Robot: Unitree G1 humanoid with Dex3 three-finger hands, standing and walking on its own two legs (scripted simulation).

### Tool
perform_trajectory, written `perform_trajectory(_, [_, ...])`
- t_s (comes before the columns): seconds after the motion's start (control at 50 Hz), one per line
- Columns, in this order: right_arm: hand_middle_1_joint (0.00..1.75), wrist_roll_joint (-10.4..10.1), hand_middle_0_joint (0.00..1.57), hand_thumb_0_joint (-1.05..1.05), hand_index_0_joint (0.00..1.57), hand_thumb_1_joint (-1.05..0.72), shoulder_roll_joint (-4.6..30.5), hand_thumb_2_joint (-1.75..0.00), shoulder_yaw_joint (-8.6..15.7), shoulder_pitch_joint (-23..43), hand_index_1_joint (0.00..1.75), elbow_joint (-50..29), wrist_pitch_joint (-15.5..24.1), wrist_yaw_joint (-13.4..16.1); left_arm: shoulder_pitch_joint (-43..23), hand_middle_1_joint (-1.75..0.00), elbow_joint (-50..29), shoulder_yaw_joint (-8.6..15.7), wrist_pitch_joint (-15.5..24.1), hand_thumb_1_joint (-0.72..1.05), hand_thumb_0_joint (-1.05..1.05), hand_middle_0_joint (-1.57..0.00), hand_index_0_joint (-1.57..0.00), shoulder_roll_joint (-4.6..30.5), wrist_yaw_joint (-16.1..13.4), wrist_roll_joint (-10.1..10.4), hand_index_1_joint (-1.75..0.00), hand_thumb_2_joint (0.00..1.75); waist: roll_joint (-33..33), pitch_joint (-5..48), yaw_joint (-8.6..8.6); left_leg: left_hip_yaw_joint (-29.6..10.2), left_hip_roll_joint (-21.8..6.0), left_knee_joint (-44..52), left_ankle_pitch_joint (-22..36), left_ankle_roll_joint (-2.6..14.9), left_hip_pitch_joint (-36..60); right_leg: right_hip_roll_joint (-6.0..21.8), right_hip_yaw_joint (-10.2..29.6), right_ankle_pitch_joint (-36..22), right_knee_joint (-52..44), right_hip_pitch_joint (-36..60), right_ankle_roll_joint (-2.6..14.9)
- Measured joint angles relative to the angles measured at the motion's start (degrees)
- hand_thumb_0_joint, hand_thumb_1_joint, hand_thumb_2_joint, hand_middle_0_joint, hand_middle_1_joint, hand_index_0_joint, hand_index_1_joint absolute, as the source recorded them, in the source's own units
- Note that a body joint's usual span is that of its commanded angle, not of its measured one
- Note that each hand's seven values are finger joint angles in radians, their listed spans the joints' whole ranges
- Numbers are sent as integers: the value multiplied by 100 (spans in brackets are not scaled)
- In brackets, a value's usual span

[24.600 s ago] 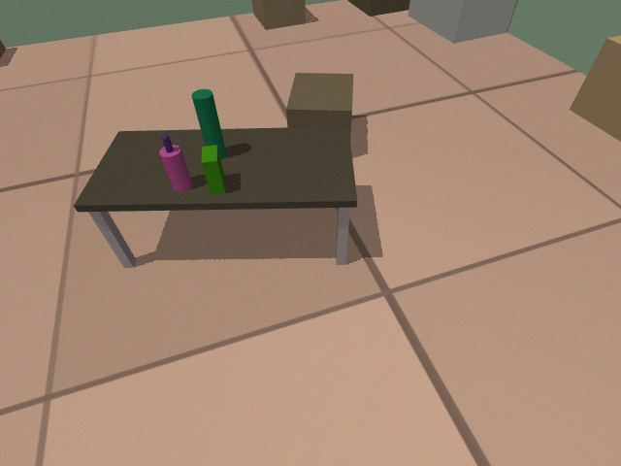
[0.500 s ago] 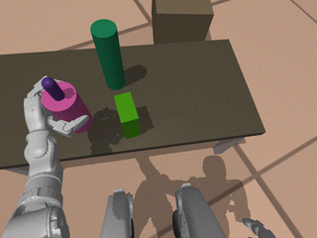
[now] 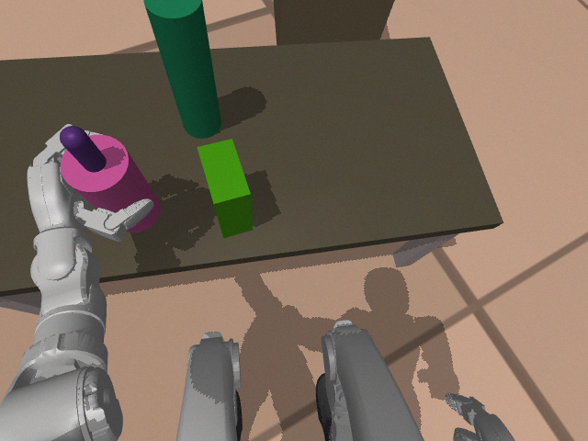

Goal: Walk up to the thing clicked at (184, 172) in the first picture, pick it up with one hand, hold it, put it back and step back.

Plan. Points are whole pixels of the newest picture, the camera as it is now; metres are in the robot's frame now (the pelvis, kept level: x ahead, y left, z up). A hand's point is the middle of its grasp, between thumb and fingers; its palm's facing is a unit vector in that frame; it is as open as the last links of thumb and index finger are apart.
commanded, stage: lower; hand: left
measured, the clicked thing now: (110, 180) +0.45 +0.21 +0.01
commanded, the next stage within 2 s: loosen in 0.80 s
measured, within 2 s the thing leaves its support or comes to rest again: rests again in 0.66 s
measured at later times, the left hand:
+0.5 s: hand (123, 198) +0.46 +0.22 -0.06, palm faces +0.20 -0.98 -0.03, open 10.2 cm
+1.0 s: hand (125, 203) +0.46 +0.23 -0.08, palm faces +0.20 -0.98 -0.02, open 10.2 cm
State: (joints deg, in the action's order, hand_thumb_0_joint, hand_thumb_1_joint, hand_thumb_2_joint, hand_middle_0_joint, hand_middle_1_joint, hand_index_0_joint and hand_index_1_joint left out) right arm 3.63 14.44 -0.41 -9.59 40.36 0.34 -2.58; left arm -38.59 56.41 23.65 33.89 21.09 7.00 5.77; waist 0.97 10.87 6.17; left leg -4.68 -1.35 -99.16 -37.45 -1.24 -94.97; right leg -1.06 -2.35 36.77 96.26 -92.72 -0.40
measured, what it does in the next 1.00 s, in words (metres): lowers itself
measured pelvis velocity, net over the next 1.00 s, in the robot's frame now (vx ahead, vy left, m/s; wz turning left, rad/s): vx -0.02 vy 0.00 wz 0.00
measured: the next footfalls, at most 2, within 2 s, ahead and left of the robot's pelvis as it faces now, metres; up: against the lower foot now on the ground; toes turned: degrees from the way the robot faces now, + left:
none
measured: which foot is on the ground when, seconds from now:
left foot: down 0.00-1.00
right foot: down 0.00-1.00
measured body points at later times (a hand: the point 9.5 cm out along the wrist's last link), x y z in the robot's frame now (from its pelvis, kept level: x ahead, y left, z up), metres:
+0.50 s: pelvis -0.01 +0.00 -0.05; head +0.18 +0.03 +0.35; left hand +0.45 +0.28 -0.06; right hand +0.08 -0.27 -0.18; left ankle +0.05 +0.13 -0.51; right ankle +0.06 -0.13 -0.51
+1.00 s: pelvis -0.02 +0.00 -0.08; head +0.18 +0.02 +0.32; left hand +0.45 +0.28 -0.07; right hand +0.08 -0.27 -0.21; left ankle +0.05 +0.13 -0.51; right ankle +0.06 -0.13 -0.51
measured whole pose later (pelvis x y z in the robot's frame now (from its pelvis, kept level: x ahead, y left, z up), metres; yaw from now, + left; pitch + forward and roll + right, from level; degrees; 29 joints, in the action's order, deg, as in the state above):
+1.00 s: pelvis -0.02 +0.00 -0.08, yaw +0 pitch +35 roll -4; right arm 3.8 15.4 -1.3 -8.3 39.8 -0.5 -1.7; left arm -43.7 57.5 25.9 32.4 23.7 8.6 6.3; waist 1.0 10.1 6.1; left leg -5.0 -0.6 -114.1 -38.9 -1.7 -110.0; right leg -0.9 -2.1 38.6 111.9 -108.1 -0.4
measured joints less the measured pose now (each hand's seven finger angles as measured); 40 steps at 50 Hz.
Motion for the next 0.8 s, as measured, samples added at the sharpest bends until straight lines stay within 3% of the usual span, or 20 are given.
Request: perform_trajectory(0.8, [30, 4, 20, 0, 20, -93, 91, -91, -75, 74, 30, -30, -57, 82, -317, -114, -91, 208, -181, -59, -3, -76, -82, 224, 110, 6, -117, 112, 3, -64, 48, -40, 60, -1297, -167, -30, -1355, 16, 3, 193, 1333, -1369, -7])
